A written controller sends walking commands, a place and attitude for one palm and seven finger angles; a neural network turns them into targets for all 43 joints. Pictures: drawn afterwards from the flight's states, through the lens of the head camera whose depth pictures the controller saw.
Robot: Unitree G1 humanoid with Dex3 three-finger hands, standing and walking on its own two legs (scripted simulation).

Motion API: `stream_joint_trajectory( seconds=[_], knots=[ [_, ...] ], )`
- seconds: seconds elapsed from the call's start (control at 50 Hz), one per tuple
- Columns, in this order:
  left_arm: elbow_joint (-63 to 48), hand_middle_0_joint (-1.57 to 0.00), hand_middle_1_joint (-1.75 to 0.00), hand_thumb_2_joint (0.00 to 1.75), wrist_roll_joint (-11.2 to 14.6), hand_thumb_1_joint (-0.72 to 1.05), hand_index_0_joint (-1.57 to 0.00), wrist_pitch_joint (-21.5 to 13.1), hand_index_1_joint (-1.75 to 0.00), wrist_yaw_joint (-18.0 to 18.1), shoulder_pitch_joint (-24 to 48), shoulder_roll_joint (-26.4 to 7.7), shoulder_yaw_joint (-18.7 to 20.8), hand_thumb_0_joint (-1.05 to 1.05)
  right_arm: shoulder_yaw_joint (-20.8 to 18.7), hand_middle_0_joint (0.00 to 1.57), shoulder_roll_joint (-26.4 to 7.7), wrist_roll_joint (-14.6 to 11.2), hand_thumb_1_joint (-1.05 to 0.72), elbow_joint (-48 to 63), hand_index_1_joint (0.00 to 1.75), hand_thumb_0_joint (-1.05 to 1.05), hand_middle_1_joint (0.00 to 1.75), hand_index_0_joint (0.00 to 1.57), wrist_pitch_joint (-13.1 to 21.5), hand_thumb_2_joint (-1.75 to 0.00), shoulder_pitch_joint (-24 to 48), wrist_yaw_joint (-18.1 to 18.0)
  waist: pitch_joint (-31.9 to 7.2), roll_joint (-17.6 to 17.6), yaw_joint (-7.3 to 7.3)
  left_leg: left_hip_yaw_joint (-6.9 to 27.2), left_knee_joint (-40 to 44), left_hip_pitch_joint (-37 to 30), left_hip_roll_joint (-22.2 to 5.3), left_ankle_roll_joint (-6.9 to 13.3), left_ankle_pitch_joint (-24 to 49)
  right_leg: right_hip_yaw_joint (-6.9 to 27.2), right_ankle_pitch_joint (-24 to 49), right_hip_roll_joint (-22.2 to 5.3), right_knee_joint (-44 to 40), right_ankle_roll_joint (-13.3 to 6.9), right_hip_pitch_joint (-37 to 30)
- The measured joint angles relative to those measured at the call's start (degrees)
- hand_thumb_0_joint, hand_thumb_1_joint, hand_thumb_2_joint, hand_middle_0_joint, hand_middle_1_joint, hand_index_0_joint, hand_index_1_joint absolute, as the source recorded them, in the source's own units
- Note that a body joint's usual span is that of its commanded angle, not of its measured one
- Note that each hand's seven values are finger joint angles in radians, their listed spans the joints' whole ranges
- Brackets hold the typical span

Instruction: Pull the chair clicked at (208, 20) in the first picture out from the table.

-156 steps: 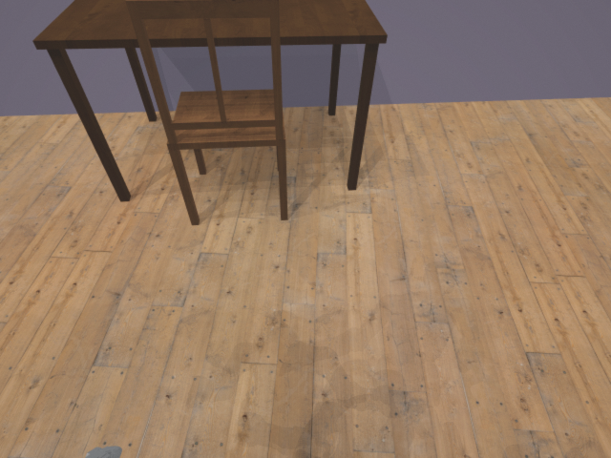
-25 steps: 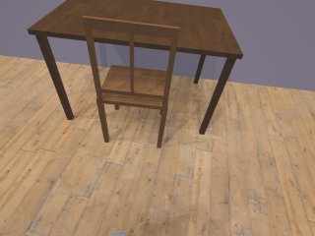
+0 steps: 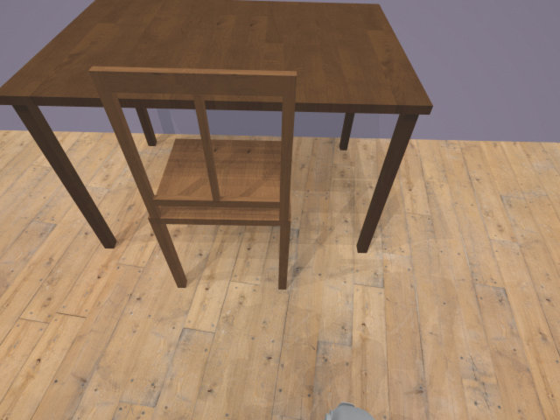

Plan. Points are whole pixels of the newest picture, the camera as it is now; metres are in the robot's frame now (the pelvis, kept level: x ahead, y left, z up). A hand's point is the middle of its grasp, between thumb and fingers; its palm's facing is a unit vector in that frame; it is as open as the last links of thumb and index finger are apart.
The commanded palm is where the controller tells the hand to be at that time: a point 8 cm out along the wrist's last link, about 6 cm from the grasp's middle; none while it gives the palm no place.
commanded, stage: take the last steps up to it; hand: left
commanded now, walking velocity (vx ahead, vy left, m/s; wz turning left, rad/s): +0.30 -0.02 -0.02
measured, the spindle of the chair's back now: (208, 153) +0.73 +0.20 -0.08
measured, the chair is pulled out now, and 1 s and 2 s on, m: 0.00 0.00 0.00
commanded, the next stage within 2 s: come to a stop and stand still in 0.52 s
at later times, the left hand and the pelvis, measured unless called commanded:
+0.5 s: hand out of the picture +0.14 +0.12 -0.18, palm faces +0.11 -0.99 -0.13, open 7.3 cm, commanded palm none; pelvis +0.16 -0.03 +0.00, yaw +1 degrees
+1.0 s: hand (199, 350) +0.27 +0.16 -0.18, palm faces +0.03 -0.97 -0.25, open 7.4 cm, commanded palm none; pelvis +0.23 -0.03 -0.01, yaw +0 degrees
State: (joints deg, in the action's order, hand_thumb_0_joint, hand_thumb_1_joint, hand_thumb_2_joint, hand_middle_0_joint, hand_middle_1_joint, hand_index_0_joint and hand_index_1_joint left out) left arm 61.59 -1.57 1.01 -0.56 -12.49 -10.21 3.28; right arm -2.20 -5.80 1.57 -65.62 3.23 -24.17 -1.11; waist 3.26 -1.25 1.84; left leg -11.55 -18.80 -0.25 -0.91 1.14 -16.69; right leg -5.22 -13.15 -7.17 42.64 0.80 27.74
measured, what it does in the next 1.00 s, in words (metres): walks ahead: right foot, then left foot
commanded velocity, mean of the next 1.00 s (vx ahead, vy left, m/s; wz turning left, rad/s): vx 0.06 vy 0.01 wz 0.02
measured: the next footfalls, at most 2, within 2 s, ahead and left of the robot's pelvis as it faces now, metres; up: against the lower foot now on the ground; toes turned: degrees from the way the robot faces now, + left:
right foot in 0.10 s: +0.17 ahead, -0.14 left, +0.00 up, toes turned -9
left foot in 0.56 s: +0.27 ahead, +0.09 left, +0.00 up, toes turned +8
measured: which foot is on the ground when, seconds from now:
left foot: down 0.00-0.10, up 0.12-0.54, down 0.56-1.00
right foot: up 0.00-0.08, down 0.10-0.58, up 0.60-0.92, down 0.94-1.00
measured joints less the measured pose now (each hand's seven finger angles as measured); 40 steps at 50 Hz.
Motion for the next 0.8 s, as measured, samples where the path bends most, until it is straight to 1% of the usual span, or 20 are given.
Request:
stream_joint_trajectory(
  seconds=[0.04, 0.08, 0.1, 0.12, 0.14, 0.18, 0.2, 0.24, 0.3, 0.38, 0.46, 0.54, 0.56, 0.58, 0.62, 0.66, 0.68, 0.72, 0.76, 0.8],
  knots=[
    [-0.56, -0.20, -0.30, 0.90, 0.04, 0.93, -0.20, -0.39, -0.30, -0.15, 1.06, 0.17, 0.04, 0.02, -0.10, 0.20, -0.09, 0.21, -0.91, -0.73, 0.30, 0.01, 0.30, 0.20, -0.28, -0.90, -0.94, 0.04, 0.42, 0.81, 0.69, -0.19, -1.56, -0.68, -0.83, -1.09, -2.07, -0.71, -0.71, 0.72, -3.66, -0.82, -1.95],
    [-1.42, -0.20, -0.30, 0.90, -0.03, 0.92, -0.20, -1.49, -0.30, -0.33, 1.76, 0.22, 0.02, 0.01, -0.13, 0.20, -0.24, 0.17, -0.91, -1.45, 0.30, 0.01, 0.30, 0.20, -0.62, -0.90, -1.99, 0.12, 0.67, 1.69, 0.87, -0.10, -5.65, -0.42, -2.24, -2.36, -5.43, -1.73, 0.23, 1.96, -8.73, -1.85, -5.42],
    [-1.97, -0.20, -0.30, 0.90, -0.16, 0.92, -0.20, -2.46, -0.30, -0.33, 1.99, 0.04, 0.01, 0.01, -0.14, 0.20, -0.18, -0.07, -0.91, -1.77, 0.30, 0.01, 0.30, 0.20, -0.80, -0.90, -2.50, 0.31, 0.67, 1.73, 0.69, 0.18, -10.63, 1.32, -3.03, -2.12, -7.77, -1.97, 2.91, 2.25, -10.41, -2.71, -6.54],
    [-2.34, -0.20, -0.30, 0.90, -0.11, 0.92, -0.20, -3.40, -0.30, -0.12, 2.39, 0.25, 0.06, 0.01, -0.07, 0.20, -0.42, -0.32, -0.91, -2.10, 0.30, 0.01, 0.30, 0.20, -1.26, -0.90, -2.14, 0.53, 1.12, 2.33, 0.38, 1.83, -18.81, 4.40, -3.82, -1.32, -10.21, -2.45, 3.66, 2.78, -8.67, -3.23, -6.19],
    [-2.62, -0.20, -0.30, 0.90, 0.14, 0.92, -0.20, -4.04, -0.30, 0.09, 2.50, 0.58, -0.04, 0.01, -0.08, 0.20, -0.81, -0.50, -0.91, -2.29, 0.30, 0.01, 0.30, 0.20, -1.81, -0.90, -1.43, 0.73, 1.44, 2.92, 0.16, 4.20, -27.81, 8.09, -3.95, -0.45, -11.56, -2.93, 2.59, 3.32, -7.29, -3.56, -6.32],
    [-2.75, -0.20, -0.30, 0.90, 0.46, 0.92, -0.20, -4.34, -0.30, 0.47, 1.89, 1.31, -0.31, 0.01, -0.50, 0.20, -1.71, -0.52, -0.91, -2.07, 0.30, 0.01, 0.30, 0.20, -2.56, -0.90, 0.32, 0.95, 1.03, 3.57, -0.22, 7.19, -41.68, 15.24, -3.78, 0.65, -9.38, -3.60, 0.72, 4.33, -8.10, -3.88, -8.03],
    [-2.56, -0.20, -0.30, 0.89, 0.54, 0.92, -0.20, -4.25, -0.30, 0.80, 1.36, 1.72, -0.37, 0.01, -0.78, 0.20, -2.20, -0.38, -0.91, -1.60, 0.30, 0.01, 0.30, 0.20, -2.72, -0.90, 1.33, 1.00, 0.58, 3.78, -0.29, 7.82, -45.40, 18.29, -3.97, 0.81, -7.06, -3.87, 0.63, 4.82, -9.69, -3.91, -9.26],
    [-2.04, -0.20, -0.30, 0.89, 0.57, 0.94, -0.20, -4.20, -0.30, 1.75, 0.18, 1.89, -0.01, 0.00, -1.12, 0.20, -3.00, -0.09, -0.91, -0.16, 0.30, 0.01, 0.30, 0.19, -2.70, -0.90, 3.42, 0.96, -0.47, 3.96, -0.26, 8.38, -47.52, 23.14, -4.71, 0.52, -3.00, -4.39, 1.71, 5.72, -13.62, -3.82, -11.77],
    [-1.02, -0.20, -0.30, 0.89, 0.29, 0.94, -0.20, -4.23, -0.30, 1.88, -1.72, 1.89, -0.36, 0.00, -1.39, 0.20, -3.79, 0.11, -0.91, 2.39, 0.30, 0.01, 0.30, 0.19, -2.46, -0.90, 6.44, 0.93, -1.79, 3.60, -0.24, 8.17, -43.27, 27.30, -5.62, -0.38, -0.07, -4.76, 2.72, 6.49, -18.47, -4.16, -14.98],
    [0.26, -0.20, -0.30, 0.89, 0.15, 0.93, -0.20, -4.30, -0.30, 1.33, -3.98, 2.55, -1.05, 0.01, -1.48, 0.20, -4.39, 0.03, -0.91, 4.78, 0.30, 0.01, 0.30, 0.19, -2.32, -0.90, 9.97, 1.25, -2.71, 3.30, -1.14, 7.78, -33.62, 28.51, -5.97, -1.10, 1.82, -4.94, 2.82, 7.10, -22.26, -3.85, -18.25],
    [1.28, -0.20, -0.30, 0.89, -0.03, 0.92, -0.20, -4.17, -0.30, 0.93, -5.85, 3.06, -1.34, 0.01, -1.15, 0.20, -4.28, -0.09, -0.91, 5.92, 0.30, 0.01, 0.30, 0.19, -2.14, -0.90, 12.48, 1.69, -2.70, 2.55, -2.78, 7.25, -24.37, 26.21, -5.23, -1.00, 1.66, -5.14, 1.11, 6.99, -22.81, -2.89, -20.66],
    [2.25, -0.20, -0.30, 0.89, 0.11, 0.91, -0.20, -3.51, -0.30, 0.94, -7.86, 3.04, -1.22, 0.01, -0.46, 0.20, -3.77, -0.14, -0.91, 6.56, 0.30, 0.01, 0.30, 0.19, -1.51, -0.90, 13.75, 1.73, -2.34, 1.70, -4.09, 6.08, -15.03, 20.46, -3.90, -0.57, 3.43, -5.33, -2.85, 6.23, -19.53, -1.23, -21.88],
    [2.43, -0.20, -0.30, 0.89, 0.21, 0.91, -0.20, -3.26, -0.30, 0.96, -8.51, 3.03, -1.21, 0.01, -0.20, 0.20, -3.74, -0.10, -0.91, 6.77, 0.30, 0.01, 0.30, 0.19, -1.03, -0.90, 13.77, 1.66, -2.32, 1.73, -4.20, 5.99, -12.36, 18.53, -3.64, -0.20, 4.72, -5.26, -4.56, 6.02, -17.23, -0.72, -21.45],
    [2.78, -0.20, -0.30, 0.89, 0.35, 0.91, -0.20, -2.87, -0.30, 0.96, -8.60, 2.67, -1.14, 0.01, -0.03, 0.20, -3.20, 0.07, -0.91, 6.76, 0.30, 0.01, 0.30, 0.19, -0.60, -0.90, 14.05, 1.43, -1.87, 0.61, -4.15, 5.49, -12.82, 18.20, -2.77, 0.37, 4.41, -4.64, -6.56, 4.87, -13.50, -1.11, -20.27],
    [3.16, -0.20, -0.30, 0.89, 0.33, 0.91, -0.20, -1.95, -0.30, 1.11, -8.37, 2.15, -1.15, 0.01, 0.56, 0.20, -2.26, 0.16, -0.91, 7.07, 0.30, 0.01, 0.30, 0.19, -0.16, -0.90, 14.03, 0.97, -1.07, -0.65, -4.27, 4.33, -13.90, 17.39, -1.84, 1.42, 2.43, -2.01, -13.67, 4.11, -1.08, -1.80, -15.58],
    [3.38, -0.20, -0.30, 0.89, 0.30, 0.91, -0.20, -1.58, -0.30, 1.22, -7.77, 1.87, -1.07, 0.01, 0.07, 0.20, -1.99, -0.32, -0.94, 7.50, 0.30, 0.00, 0.30, 0.20, 0.34, -0.90, 13.66, -0.33, -0.69, -0.96, -3.73, 3.54, -12.13, 15.59, -1.24, 1.93, 2.04, -0.13, -14.96, 4.12, 9.90, -2.06, -10.42],
    [3.43, -0.20, -0.30, 0.89, 0.34, 0.91, -0.20, -1.51, -0.30, 1.31, -7.17, 1.67, -1.04, 0.01, 0.07, 0.20, -2.11, -0.35, -0.95, 7.41, 0.30, -0.01, 0.30, 0.20, 0.44, -0.90, 13.47, -0.79, -0.50, -1.12, -3.43, 3.31, -10.58, 14.50, -0.85, 1.74, 2.57, 0.44, -13.92, 3.94, 12.44, -1.76, -8.55],
    [3.08, -0.20, -0.30, 0.89, 0.61, 0.91, -0.20, -1.32, -0.30, 1.75, -5.65, 1.24, -1.08, 0.01, 0.49, 0.20, -2.37, -0.47, -0.96, 6.47, 0.30, -0.01, 0.30, 0.20, 0.26, -0.90, 13.11, -1.41, -0.16, -1.44, -3.27, 3.04, -7.51, 12.48, -0.08, 2.01, 3.67, 1.35, -11.11, 3.52, 11.81, -0.76, -6.51],
    [2.41, -0.20, -0.30, 0.90, 0.77, 0.91, -0.20, -1.00, -0.30, 2.28, -4.07, 0.92, -1.31, 0.01, 0.98, 0.20, -2.59, -0.60, -0.96, 5.18, 0.30, -0.01, 0.30, 0.20, -0.41, -0.90, 12.88, -1.67, 0.11, -1.49, -3.22, 3.06, -5.47, 11.01, 0.38, 2.08, 4.31, 2.00, -8.87, 3.25, 7.32, 0.08, -6.27],
    [1.80, -0.20, -0.30, 0.90, 0.81, 0.91, -0.20, -0.57, -0.30, 2.63, -2.59, 0.62, -1.57, 0.01, 1.17, 0.20, -2.61, -0.69, -0.96, 3.97, 0.30, -0.01, 0.30, 0.20, -1.31, -0.90, 12.76, -1.73, 0.39, -1.38, -3.02, 3.27, -4.75, 10.09, 0.59, 1.89, 4.29, 2.33, -7.85, 3.10, 2.44, 0.43, -7.10]
  ],
)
